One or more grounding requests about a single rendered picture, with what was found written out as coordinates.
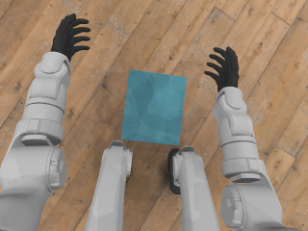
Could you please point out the carton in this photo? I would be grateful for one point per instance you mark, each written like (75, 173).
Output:
(154, 106)

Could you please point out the right robot forearm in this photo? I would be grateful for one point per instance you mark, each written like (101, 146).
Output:
(241, 161)

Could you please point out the right robot upper arm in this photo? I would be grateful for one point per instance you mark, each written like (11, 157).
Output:
(251, 207)

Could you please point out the left robot upper arm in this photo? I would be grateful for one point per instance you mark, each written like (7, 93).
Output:
(29, 175)

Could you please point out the right robot thigh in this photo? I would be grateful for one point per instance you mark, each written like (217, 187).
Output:
(198, 209)

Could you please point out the right robot hand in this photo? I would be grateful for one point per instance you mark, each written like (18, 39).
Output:
(228, 73)

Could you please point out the left robot forearm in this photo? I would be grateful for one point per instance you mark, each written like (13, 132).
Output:
(42, 120)

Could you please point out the left robot thigh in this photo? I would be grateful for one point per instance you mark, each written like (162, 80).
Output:
(107, 205)

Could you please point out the left robot hand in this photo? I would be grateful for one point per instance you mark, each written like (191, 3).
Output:
(64, 40)

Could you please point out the robot thigh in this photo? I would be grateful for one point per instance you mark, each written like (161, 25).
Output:
(107, 205)
(198, 209)

